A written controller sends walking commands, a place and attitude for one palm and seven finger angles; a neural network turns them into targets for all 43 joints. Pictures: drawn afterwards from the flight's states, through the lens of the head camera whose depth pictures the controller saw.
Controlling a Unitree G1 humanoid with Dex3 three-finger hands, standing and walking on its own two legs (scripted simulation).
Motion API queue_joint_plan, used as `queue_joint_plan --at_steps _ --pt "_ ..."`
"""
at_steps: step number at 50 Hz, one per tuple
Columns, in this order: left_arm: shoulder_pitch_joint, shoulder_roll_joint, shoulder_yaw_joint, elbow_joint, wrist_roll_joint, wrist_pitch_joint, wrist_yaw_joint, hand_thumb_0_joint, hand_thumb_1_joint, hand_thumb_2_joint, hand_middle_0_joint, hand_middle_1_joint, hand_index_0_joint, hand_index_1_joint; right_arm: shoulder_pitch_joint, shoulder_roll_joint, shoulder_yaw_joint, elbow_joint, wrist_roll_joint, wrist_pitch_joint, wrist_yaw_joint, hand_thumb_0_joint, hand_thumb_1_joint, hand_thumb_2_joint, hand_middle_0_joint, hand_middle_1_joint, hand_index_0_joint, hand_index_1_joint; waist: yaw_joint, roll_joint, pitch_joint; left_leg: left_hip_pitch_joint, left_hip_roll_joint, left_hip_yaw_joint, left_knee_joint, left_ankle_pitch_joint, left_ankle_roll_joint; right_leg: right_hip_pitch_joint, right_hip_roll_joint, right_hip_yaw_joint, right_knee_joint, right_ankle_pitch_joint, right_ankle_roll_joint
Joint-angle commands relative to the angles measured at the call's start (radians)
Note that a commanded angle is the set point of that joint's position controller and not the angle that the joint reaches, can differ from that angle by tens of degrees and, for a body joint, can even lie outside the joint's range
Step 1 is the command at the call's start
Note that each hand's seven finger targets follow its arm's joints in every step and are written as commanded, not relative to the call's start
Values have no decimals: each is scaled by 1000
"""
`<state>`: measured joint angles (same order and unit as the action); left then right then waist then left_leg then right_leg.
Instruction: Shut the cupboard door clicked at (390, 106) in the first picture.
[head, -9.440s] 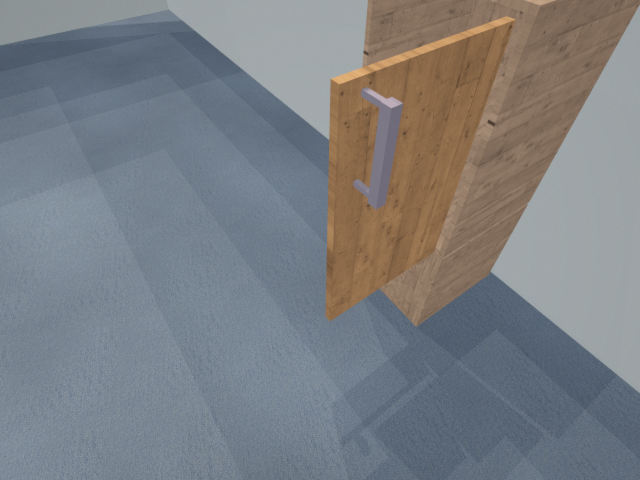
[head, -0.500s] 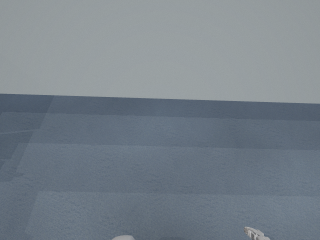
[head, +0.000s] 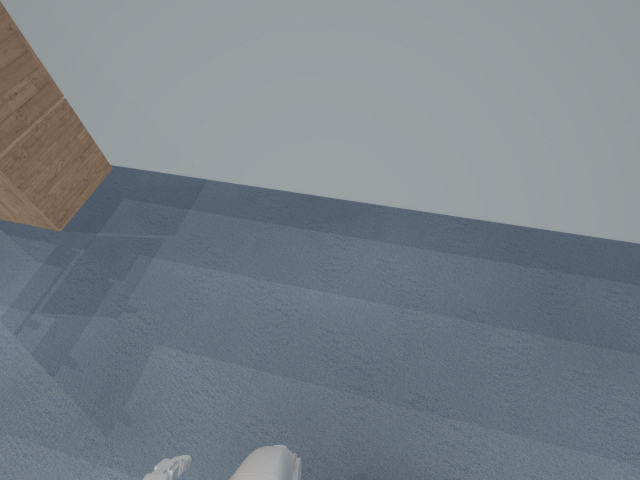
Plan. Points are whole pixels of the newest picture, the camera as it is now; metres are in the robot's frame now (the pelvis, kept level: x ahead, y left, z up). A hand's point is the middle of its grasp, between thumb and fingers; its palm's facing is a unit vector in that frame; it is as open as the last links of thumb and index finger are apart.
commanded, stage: walk to a spot facing it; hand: left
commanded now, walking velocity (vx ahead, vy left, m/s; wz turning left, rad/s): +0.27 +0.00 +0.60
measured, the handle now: out of the picture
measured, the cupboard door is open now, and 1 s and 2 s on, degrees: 91 91 91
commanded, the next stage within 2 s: none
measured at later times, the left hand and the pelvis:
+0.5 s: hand out of the picture +0.05 +0.29 -0.17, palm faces +0.34 -0.91 -0.22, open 7.4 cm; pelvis +0.08 +0.07 +0.00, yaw +18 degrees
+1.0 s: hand (169, 357) +0.32 +0.28 -0.15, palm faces +0.48 -0.85 -0.21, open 7.2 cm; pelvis +0.31 +0.07 +0.00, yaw +28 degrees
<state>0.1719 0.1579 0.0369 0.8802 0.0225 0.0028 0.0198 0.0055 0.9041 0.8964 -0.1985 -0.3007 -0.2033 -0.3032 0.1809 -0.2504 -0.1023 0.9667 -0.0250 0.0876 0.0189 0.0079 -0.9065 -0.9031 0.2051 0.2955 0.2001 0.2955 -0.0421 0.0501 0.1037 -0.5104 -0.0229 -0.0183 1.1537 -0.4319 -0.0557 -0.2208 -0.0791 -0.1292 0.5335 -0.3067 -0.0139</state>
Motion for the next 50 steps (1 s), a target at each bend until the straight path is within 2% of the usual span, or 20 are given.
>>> queue_joint_plan --at_steps 1,10,13,14,15,16,17,18,19,22,27,35,37,39,40,41,42,45,47,50 --pt "63 181 52 -39 0 -36 11 0 900 900 -200 -300 -200 -300 -63 -40 1 -89 1 -33 17 0 -900 -900 200 300 200 300 55 -237 -100 -106 65 32 -15 58 -15 170 -258 113 -250 262 -58" --pt "186 232 76 58 14 -57 -13 0 900 900 -200 -300 -200 -300 -200 -3 25 -124 5 -71 38 0 -900 -900 200 300 200 300 116 -241 -66 -16 71 141 -416 9 23 243 -349 23 -242 245 -70" --pt "152 251 80 70 13 -59 -20 0 900 900 -200 -300 -200 -300 -128 -16 23 -109 3 -86 36 0 -900 -900 200 300 200 300 64 -225 -86 175 37 197 -566 50 46 158 -346 -43 -156 237 -40" --pt "127 259 82 68 5 -58 -25 0 900 900 -200 -300 -200 -300 -43 -42 16 -88 -2 -92 31 0 -900 -900 200 300 200 300 12 -183 -116 331 3 220 -646 108 61 83 -316 -105 -38 271 -14" --pt "112 234 78 59 -2 -58 -34 0 900 900 -200 -300 -200 -300 84 -111 -5 -52 -4 -100 21 0 -900 -900 200 300 200 300 -56 -44 -191 568 46 131 -715 108 96 -61 -262 -160 212 278 27" --pt "67 159 62 -3 -12 -56 -51 0 900 900 -200 -300 -200 -300 214 -245 -41 -29 -14 -110 9 0 -900 -900 200 300 200 300 -127 276 -247 764 361 -365 -802 110 227 -420 -86 -169 548 -223 99" --pt "-66 168 51 -64 2 -49 -47 0 900 900 -200 -300 -200 -300 294 -288 -45 2 -3 -107 -10 0 -900 -900 200 300 200 300 -157 210 -252 777 440 -481 -864 249 301 -564 -54 4 699 -290 81" --pt "-130 171 50 -86 0 -49 -46 0 900 900 -200 -300 -200 -300 276 -274 -39 -2 2 -106 -22 0 -900 -900 200 300 200 300 -129 67 -173 703 449 -433 -879 257 306 -598 -92 72 743 -213 71" --pt "-112 155 55 -59 5 -52 -38 0 900 900 -200 -300 -200 -300 208 -219 -20 -23 -1 -117 -24 0 -900 -900 200 300 200 300 -92 41 -142 577 399 -386 -885 221 274 -547 -102 88 750 -146 67" --pt "29 142 54 23 13 -25 -50 0 900 900 -200 -300 -200 -300 59 -127 14 -55 3 -142 -27 0 -900 -900 200 300 200 300 18 99 -27 386 278 -197 -948 249 215 -451 -103 110 683 26 83" --pt "7 130 43 17 10 -24 -51 0 900 900 -200 -300 -200 -300 132 -108 20 -18 10 -161 -28 0 -900 -900 200 300 200 300 31 15 -56 448 256 -135 -964 396 246 -472 -86 105 545 118 100" --pt "-165 97 29 -44 -1 -43 -56 0 900 900 -200 -300 -200 -300 232 -74 26 52 -1 -161 -32 0 -900 -900 200 300 200 300 -8 51 -1 435 249 -108 -945 456 240 -347 -38 61 176 166 75" --pt "-145 100 33 -35 0 -47 -54 0 900 900 -200 -300 -200 -300 235 -80 24 69 -5 -158 -33 0 -900 -900 200 300 200 300 4 47 0 397 253 -114 -913 446 232 -230 -10 39 126 137 58" --pt "-11 122 46 6 3 -59 -51 0 900 900 -200 -300 -200 -300 228 -75 27 80 -2 -154 -34 0 -900 -900 200 300 200 300 73 7 -43 336 211 -84 -753 510 202 -6 29 16 38 151 41" --pt "165 170 63 60 7 -73 -44 0 900 900 -200 -300 -200 -300 219 -59 28 82 5 -158 -32 0 -900 -900 200 300 200 300 149 -81 -135 226 152 -51 -520 519 165 263 -11 88 -3 136 13" --pt "322 274 93 113 16 -79 -30 0 900 900 -200 -300 -200 -300 261 -2 34 61 20 -164 -24 0 -900 -900 200 300 200 300 188 -338 -275 -12 -5 55 -178 168 107 534 -290 441 -97 89 -74" --pt "350 307 93 123 -1 -77 -27 0 900 900 -200 -300 -200 -300 250 3 38 46 22 -160 -26 0 -900 -900 200 300 200 300 170 -386 -304 -84 -15 7 78 -129 103 469 -436 642 -254 30 -125" --pt "107 127 46 80 -4 -81 -13 0 900 900 -200 -300 -200 -300 137 30 29 60 9 -140 -19 0 -900 -900 200 300 200 300 71 -149 -62 -100 128 -43 155 141 87 102 -333 337 -315 26 -62" --pt "86 71 27 88 -3 -97 -14 0 900 900 -200 -300 -200 -300 173 70 37 83 2 -118 -13 0 -900 -900 200 300 200 300 31 -157 -56 -46 137 -21 98 201 68 24 -279 165 -332 167 -39" --pt "120 51 20 121 -1 -109 -13 0 900 900 -200 -300 -200 -300 184 76 32 95 -1 -100 -5 0 -900 -900 200 300 200 300 12 -179 -61 -81 143 8 16 241 46 58 -257 58 -354 243 -46"
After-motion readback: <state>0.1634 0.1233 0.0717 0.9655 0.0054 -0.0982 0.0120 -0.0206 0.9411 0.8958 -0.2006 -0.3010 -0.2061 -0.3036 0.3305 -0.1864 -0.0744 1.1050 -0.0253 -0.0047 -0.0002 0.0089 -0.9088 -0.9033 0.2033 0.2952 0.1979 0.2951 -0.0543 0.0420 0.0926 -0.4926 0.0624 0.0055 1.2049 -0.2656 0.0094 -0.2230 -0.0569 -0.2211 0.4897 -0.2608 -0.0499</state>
